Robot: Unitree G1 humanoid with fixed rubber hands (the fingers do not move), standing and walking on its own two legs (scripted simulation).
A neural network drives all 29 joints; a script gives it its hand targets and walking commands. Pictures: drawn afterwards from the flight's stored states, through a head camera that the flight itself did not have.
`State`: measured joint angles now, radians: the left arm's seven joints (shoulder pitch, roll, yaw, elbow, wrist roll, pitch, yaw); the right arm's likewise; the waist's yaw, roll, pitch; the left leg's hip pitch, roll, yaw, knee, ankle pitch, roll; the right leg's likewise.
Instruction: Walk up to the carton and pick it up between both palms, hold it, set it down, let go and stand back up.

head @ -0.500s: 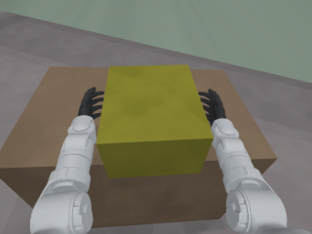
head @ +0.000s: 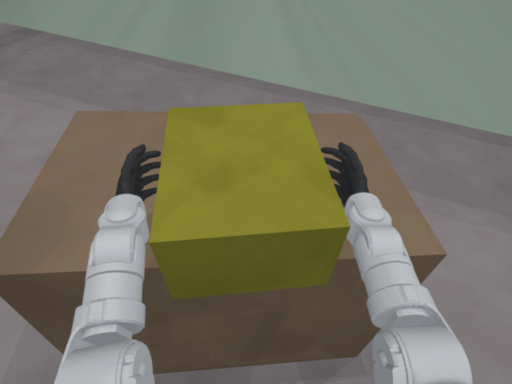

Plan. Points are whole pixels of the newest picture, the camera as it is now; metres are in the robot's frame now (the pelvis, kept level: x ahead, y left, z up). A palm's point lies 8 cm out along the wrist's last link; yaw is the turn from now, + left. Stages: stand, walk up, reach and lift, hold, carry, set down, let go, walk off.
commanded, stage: reach and lift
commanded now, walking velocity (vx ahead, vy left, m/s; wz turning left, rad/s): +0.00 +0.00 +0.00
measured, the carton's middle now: (243, 191) +0.42 -0.01 +0.08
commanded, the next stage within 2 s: hold in 0.84 s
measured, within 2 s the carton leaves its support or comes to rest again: neither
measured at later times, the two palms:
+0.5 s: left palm (123, 190) +0.37 +0.17 +0.14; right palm (353, 184) +0.37 -0.17 +0.15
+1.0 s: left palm (114, 188) +0.36 +0.18 +0.16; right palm (353, 176) +0.37 -0.17 +0.17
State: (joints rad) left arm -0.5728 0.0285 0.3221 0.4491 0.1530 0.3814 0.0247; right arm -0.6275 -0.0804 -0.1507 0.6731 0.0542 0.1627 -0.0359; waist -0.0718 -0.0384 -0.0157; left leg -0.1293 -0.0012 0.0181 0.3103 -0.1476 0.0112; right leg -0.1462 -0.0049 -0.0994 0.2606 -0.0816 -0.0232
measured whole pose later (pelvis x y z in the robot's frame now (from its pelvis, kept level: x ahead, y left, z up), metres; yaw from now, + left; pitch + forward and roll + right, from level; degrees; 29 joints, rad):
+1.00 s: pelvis +0.01 +0.00 +0.00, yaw +0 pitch -6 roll +0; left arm -0.49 0.01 0.34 0.14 0.19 0.61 -0.05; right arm -0.59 -0.09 -0.06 0.47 0.15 0.33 -0.10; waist -0.08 -0.05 -0.01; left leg -0.03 0.00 -0.01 0.29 -0.16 0.01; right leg -0.05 0.01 -0.08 0.24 -0.10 -0.03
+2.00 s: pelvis +0.01 +0.00 +0.00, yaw +1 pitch -5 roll +0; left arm -0.51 0.02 0.34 0.08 0.21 0.69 -0.05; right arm -0.61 -0.08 -0.08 0.42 0.15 0.37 -0.09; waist -0.08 -0.03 0.00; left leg -0.03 -0.01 -0.01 0.29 -0.17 0.01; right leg -0.05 0.01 -0.07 0.24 -0.10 -0.02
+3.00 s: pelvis +0.03 -0.01 +0.00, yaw +1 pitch -4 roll +0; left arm -0.63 0.01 0.38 0.43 0.27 0.39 -0.05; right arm -0.69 -0.08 -0.18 0.71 0.02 0.03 -0.04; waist -0.06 -0.04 0.03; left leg -0.02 -0.01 -0.01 0.27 -0.18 0.01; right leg -0.04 0.01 -0.08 0.26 -0.14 -0.02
